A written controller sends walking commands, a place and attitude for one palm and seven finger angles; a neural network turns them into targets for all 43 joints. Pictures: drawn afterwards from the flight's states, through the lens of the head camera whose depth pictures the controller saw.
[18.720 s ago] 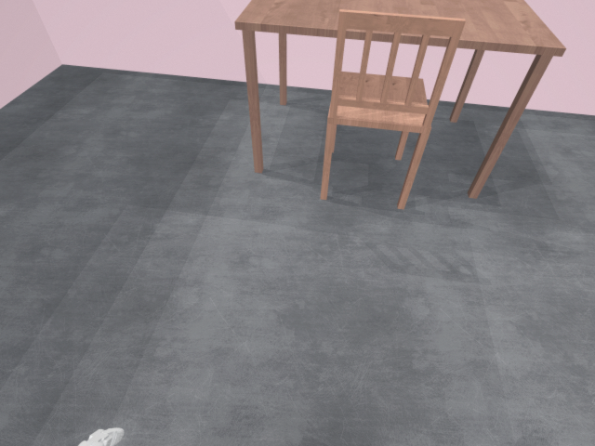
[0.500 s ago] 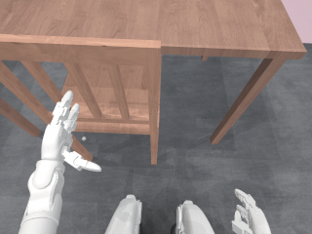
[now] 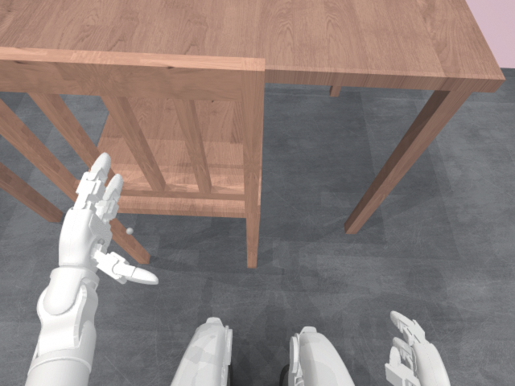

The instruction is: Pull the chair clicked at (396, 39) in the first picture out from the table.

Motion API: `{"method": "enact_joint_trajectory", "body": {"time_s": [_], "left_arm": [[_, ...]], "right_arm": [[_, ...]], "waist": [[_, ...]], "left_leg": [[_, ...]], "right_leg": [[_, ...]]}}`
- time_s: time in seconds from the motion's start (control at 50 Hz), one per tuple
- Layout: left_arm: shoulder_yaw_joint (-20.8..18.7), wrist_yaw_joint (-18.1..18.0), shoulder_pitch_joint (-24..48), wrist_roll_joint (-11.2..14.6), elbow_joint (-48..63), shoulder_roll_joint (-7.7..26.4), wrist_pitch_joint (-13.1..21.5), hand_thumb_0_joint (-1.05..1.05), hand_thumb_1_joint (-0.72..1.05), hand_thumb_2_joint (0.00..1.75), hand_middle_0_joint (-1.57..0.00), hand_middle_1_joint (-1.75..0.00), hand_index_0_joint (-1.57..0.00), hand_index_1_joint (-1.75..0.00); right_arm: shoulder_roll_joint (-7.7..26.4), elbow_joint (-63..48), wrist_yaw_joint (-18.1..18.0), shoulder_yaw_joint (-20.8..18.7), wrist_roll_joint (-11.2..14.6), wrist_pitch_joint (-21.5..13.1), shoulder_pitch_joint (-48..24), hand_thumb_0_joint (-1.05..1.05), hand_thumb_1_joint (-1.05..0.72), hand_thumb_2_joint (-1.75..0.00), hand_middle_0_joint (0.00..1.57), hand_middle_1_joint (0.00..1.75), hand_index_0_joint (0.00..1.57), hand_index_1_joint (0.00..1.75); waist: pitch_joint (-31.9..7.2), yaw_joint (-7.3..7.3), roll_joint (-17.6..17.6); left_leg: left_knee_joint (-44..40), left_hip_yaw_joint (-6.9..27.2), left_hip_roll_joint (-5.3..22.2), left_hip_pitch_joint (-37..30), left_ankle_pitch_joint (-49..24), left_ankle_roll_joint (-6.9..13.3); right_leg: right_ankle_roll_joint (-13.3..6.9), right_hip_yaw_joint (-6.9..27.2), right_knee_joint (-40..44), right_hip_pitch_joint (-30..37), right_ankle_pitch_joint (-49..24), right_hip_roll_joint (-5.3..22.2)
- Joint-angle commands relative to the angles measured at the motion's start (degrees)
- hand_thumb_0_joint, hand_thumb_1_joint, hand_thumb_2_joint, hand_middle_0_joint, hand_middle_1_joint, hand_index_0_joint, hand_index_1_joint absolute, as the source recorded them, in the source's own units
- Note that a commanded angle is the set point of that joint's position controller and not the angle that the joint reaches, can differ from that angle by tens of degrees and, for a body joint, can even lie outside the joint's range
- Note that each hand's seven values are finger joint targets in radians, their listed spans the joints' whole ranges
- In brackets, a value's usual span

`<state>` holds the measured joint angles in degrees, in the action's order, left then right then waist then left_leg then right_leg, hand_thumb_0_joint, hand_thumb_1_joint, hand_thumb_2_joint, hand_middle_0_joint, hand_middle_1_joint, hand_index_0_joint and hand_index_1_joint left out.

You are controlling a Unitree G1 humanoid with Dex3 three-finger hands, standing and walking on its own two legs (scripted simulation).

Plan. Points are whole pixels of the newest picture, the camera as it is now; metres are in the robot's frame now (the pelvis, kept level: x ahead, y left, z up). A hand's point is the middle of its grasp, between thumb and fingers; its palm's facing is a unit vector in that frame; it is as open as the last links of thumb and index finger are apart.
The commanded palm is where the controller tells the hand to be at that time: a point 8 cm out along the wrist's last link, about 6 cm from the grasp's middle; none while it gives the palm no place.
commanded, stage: aim the fingers beside a spindle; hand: left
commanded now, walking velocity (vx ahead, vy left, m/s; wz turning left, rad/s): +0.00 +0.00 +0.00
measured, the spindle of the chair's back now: (140, 149) +0.47 +0.22 +0.03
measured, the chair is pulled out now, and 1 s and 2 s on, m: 0.00 0.00 0.00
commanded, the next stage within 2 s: none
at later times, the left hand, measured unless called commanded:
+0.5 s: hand (127, 226) +0.33 +0.21 +0.03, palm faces +0.03 -1.00 -0.04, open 17.0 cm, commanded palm +0.30 +0.26 +0.03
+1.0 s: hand (134, 231) +0.32 +0.20 +0.03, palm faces +0.04 -1.00 -0.05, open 17.0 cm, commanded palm +0.30 +0.25 +0.04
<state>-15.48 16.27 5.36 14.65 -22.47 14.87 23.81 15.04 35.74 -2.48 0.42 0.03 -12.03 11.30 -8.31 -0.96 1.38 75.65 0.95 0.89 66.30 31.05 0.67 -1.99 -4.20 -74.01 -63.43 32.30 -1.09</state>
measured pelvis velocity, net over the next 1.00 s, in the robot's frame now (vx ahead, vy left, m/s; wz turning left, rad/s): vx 0.00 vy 0.00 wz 0.00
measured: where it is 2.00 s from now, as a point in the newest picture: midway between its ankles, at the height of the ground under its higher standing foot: outside the picture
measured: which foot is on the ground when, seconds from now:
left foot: down 0.00-1.00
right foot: down 0.00-1.00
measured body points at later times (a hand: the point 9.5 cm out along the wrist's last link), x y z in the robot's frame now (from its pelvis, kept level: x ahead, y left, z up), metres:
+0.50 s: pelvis +0.00 +0.01 +0.00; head +0.11 +0.02 +0.44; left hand +0.32 +0.26 +0.04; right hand +0.16 -0.24 -0.10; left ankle +0.04 +0.11 -0.61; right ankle +0.03 -0.10 -0.61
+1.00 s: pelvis +0.00 +0.00 +0.00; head +0.12 +0.01 +0.44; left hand +0.32 +0.25 +0.03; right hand +0.17 -0.24 -0.10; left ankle +0.04 +0.11 -0.61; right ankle +0.03 -0.10 -0.61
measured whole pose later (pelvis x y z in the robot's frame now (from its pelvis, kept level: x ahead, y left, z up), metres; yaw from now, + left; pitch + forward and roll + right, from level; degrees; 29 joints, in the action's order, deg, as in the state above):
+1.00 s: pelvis +0.00 +0.00 +0.00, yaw +0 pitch +22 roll -2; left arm -13.7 13.3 2.8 13.0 -18.5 14.2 23.3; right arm 14.1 34.9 -2.0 0.7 -0.4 -10.9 10.6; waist -8.4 -1.0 1.5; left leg 75.4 1.0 0.9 65.7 31.3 0.5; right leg -2.1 -4.1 -73.8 -62.9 32.5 -1.2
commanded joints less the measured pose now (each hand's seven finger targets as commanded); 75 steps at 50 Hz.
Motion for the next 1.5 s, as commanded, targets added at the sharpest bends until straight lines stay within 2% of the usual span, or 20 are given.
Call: {"method": "enact_joint_trajectory", "body": {"time_s": [0.0,0.16,0.26,0.3,0.44,0.54,0.6,0.66,0.72,0.78,0.88,0.96,1.08,1.14,1.2,1.26,1.32,1.4,1.46,1.48], "left_arm": [[-2.4,-1.3,14.0,0.0,15.1,10.6,6.0,0.0,-0.5,0.3,-0.06,-0.08,-0.06,-0.08],[-1.5,-0.9,10.8,-0.3,8.9,9.1,1.7,0.0,-0.5,0.3,-0.06,-0.08,-0.06,-0.08],[-3.7,-2.6,12.3,-0.3,15.9,11.7,4.1,0.0,-0.5,0.3,-0.06,-0.08,-0.06,-0.08],[-2.0,-3.0,12.2,-0.3,17.4,10.0,5.1,0.0,-0.5,0.3,-0.06,-0.08,-0.06,-0.08],[-0.8,-1.3,9.1,-0.6,8.2,8.3,2.6,0.0,-0.5,0.3,-0.06,-0.08,-0.06,-0.08],[-2.6,-0.6,9.5,0.7,14.2,10.2,3.3,0.0,-0.5,0.3,-0.06,-0.08,-0.06,-0.08],[-1.0,-2.2,10.8,-0.2,20.2,9.8,5.4,0.0,-0.5,0.3,-0.06,-0.08,-0.06,-0.08],[-1.7,-3.8,8.4,-0.7,18.4,9.9,5.6,0.0,-0.5,0.3,-0.06,-0.08,-0.06,-0.08],[1.2,-3.5,8.5,-1.5,12.1,6.8,3.8,0.0,-0.5,0.3,-0.06,-0.08,-0.06,-0.08],[1.0,-2.4,6.0,-1.3,8.8,6.4,1.7,0.0,-0.5,0.3,-0.06,-0.08,-0.06,-0.08],[-3.8,-2.5,8.8,-0.5,16.8,11.7,3.5,0.0,-0.5,0.3,-0.06,-0.08,-0.06,-0.08],[-3.7,-3.8,7.8,-0.4,21.5,11.7,6.5,0.0,-0.5,0.3,-0.06,-0.08,-0.06,-0.08],[4.2,-1.2,5.7,-0.7,8.6,3.7,2.2,0.0,-0.5,0.3,-0.06,-0.08,-0.06,-0.08],[1.4,-0.3,9.4,-0.6,7.6,7.1,0.8,0.0,-0.5,0.3,-0.06,-0.08,-0.06,-0.08],[-2.1,-1.7,11.7,-0.4,16.5,10.5,3.5,0.0,-0.5,0.3,-0.06,-0.08,-0.06,-0.08],[-8.9,-4.3,10.2,-0.1,22.0,17.3,6.8,0.0,-0.5,0.3,-0.06,-0.08,-0.06,-0.08],[-6.9,-4.1,6.4,0.0,16.9,13.3,6.9,0.0,-0.5,0.3,-0.06,-0.08,-0.06,-0.08],[-1.5,0.3,2.6,0.7,4.7,7.7,2.0,0.0,-0.5,0.3,-0.06,-0.08,-0.06,-0.08],[4.1,3.7,5.4,1.8,6.1,3.4,-0.4,0.0,-0.5,0.3,-0.06,-0.08,-0.06,-0.08],[3.0,3.8,8.1,2.2,8.3,5.2,-0.2,0.0,-0.5,0.3,-0.06,-0.08,-0.06,-0.08]], "right_arm": [[8.1,-6.3,-0.5,-3.1,-0.2,-2.8,0.5,0.0,-0.9,-0.9,0.2,0.3,0.2,0.3],[8.6,-6.9,-0.6,-3.0,0.3,-2.0,0.9,0.0,-0.9,-0.9,0.2,0.3,0.2,0.3],[8.2,-7.5,-0.4,-3.2,-0.1,-1.9,0.6,0.0,-0.9,-0.9,0.2,0.3,0.2,0.3],[7.8,-7.2,-0.1,-3.1,-0.3,-1.9,0.5,0.0,-0.9,-0.9,0.2,0.3,0.2,0.3],[8.3,-6.2,-0.3,-3.0,0.4,-1.3,0.7,0.0,-0.9,-0.9,0.2,0.3,0.2,0.3],[8.1,-7.3,-0.4,-3.3,0.3,-1.6,0.6,0.0,-0.9,-0.9,0.2,0.3,0.2,0.3],[7.7,-7.4,-0.1,-3.2,-0.2,-2.1,0.5,0.0,-0.9,-0.9,0.2,0.3,0.2,0.3],[8.1,-6.5,0.0,-3.3,-0.4,-2.2,0.6,0.0,-0.9,-0.9,0.2,0.3,0.2,0.3],[8.0,-5.9,-0.1,-3.2,0.0,-1.7,0.5,0.0,-0.9,-0.9,0.2,0.3,0.2,0.3],[8.1,-6.7,-0.1,-3.2,0.3,-1.3,0.6,0.0,-0.9,-0.9,0.2,0.3,0.2,0.3],[7.6,-8.0,-0.2,-3.2,0.1,-1.1,0.0,0.0,-0.9,-0.9,0.2,0.3,0.2,0.3],[7.3,-7.6,0.1,-3.1,-0.4,-1.7,0.0,0.0,-0.9,-0.9,0.2,0.3,0.2,0.3],[7.8,-6.0,-0.2,-2.9,0.6,-1.6,0.4,0.0,-0.9,-0.9,0.2,0.3,0.2,0.3],[8.3,-6.4,-0.9,-3.1,1.0,-1.6,0.4,0.0,-0.9,-0.9,0.2,0.3,0.2,0.3],[7.5,-7.7,-0.8,-3.2,0.3,-2.1,-0.2,0.0,-0.9,-0.9,0.2,0.3,0.2,0.3],[7.4,-7.4,-0.5,-3.1,-0.6,-2.3,0.1,0.0,-0.9,-0.9,0.2,0.3,0.2,0.3],[6.6,-6.8,-0.1,-2.7,-0.3,-1.8,-0.5,0.0,-0.9,-0.9,0.2,0.3,0.2,0.3],[7.8,-6.2,-0.3,-2.7,1.0,-1.4,0.7,0.0,-0.9,-0.9,0.2,0.3,0.2,0.3],[8.2,-7.2,-0.7,-2.9,1.8,-2.2,0.9,0.0,-0.9,-0.9,0.2,0.3,0.2,0.3],[8.4,-7.0,-0.9,-3.1,1.7,-2.4,1.1,0.0,-0.9,-0.9,0.2,0.3,0.2,0.3]], "waist": [[-23.3,-0.37,3.8],[-21.3,-0.15,0.5],[-25.4,0.81,3.5],[-25.5,0.32,4.6],[-18.1,-0.77,-0.4],[-23.8,0.48,1.4],[-25.9,0.62,7.1],[-24.1,-0.12,3.9],[-19.4,-1.25,0.4],[-19.1,-0.24,-0.9],[-25.4,1.54,2.5],[-27.0,1.2,4.8],[-15.7,-2.31,-2.3],[-16.1,-1.65,-3.6],[-24.3,0.97,3.0],[-29.5,2.56,4.1],[-24.7,1.46,2.4],[-16.2,-0.89,-3.6],[-16.1,-1.93,-2.0],[-17.3,-1.73,-2.0]], "left_leg": [[-10.0,2.3,-1.5,-17.8,-12.8,-0.1],[-10.7,2.5,-1.4,-15.4,-10.2,0.0],[-10.7,2.8,-1.3,-19.5,-15.6,-0.5],[-10.8,2.9,-1.2,-21.7,-16.7,-0.8],[-10.7,2.3,-1.3,-14.0,-10.2,-0.1],[-10.2,2.1,-1.4,-17.4,-14.8,-0.2],[-10.7,3.1,-1.2,-23.4,-19.5,-1.1],[-10.6,3.6,-0.9,-22.4,-18.6,-1.0],[-10.7,3.0,-1.0,-17.1,-12.7,-0.4],[-10.6,2.1,-1.5,-14.7,-11.3,-0.1],[-9.9,1.6,-1.7,-17.4,-16.4,-0.2],[-9.8,2.1,-1.4,-21.1,-20.3,-0.5],[-9.7,1.7,-1.4,-12.4,-9.0,0.3],[-9.2,1.5,-1.5,-10.3,-7.4,0.5],[-9.1,1.1,-1.8,-15.8,-13.4,0.2],[-9.1,1.4,-1.8,-18.6,-18.8,-0.1],[-9.4,0.8,-1.9,-15.4,-16.3,0.0],[-9.1,0.6,-1.6,-9.0,-9.1,0.4],[-8.8,1.0,-1.6,-10.8,-9.1,0.7],[-8.9,1.3,-1.5,-11.5,-9.5,0.6]], "right_leg": [[0.5,3.5,10.5,9.9,-11.6,-1.2],[0.4,2.6,10.9,9.1,-9.5,-1.2],[0.2,2.3,9.7,10.4,-13.6,-1.4],[0.2,2.1,9.9,10.0,-14.3,-1.4],[0.5,2.6,11.2,9.2,-10.0,-1.3],[0.4,2.9,10.5,11.8,-14.2,-1.1],[0.1,2.0,9.4,9.8,-15.9,-1.3],[0.2,1.5,9.5,8.6,-14.8,-1.6],[0.5,1.7,10.3,8.1,-11.6,-1.4],[0.5,2.3,11.1,9.8,-11.1,-1.1],[0.4,3.6,10.3,13.8,-16.2,-1.0],[0.3,2.9,9.3,13.3,-18.7,-1.6],[1.0,3.3,12.3,9.3,-9.6,-1.0],[1.0,4.6,13.0,9.8,-7.2,-0.6],[0.5,4.8,11.2,13.2,-13.1,-0.5],[0.4,4.9,10.0,16.9,-18.4,-1.2],[0.8,5.1,10.6,16.8,-17.2,-1.2],[1.2,5.8,13.3,13.4,-9.9,-0.8],[1.0,5.4,13.6,11.6,-9.9,-0.4],[1.0,5.1,13.5,11.6,-10.3,-0.3]]}}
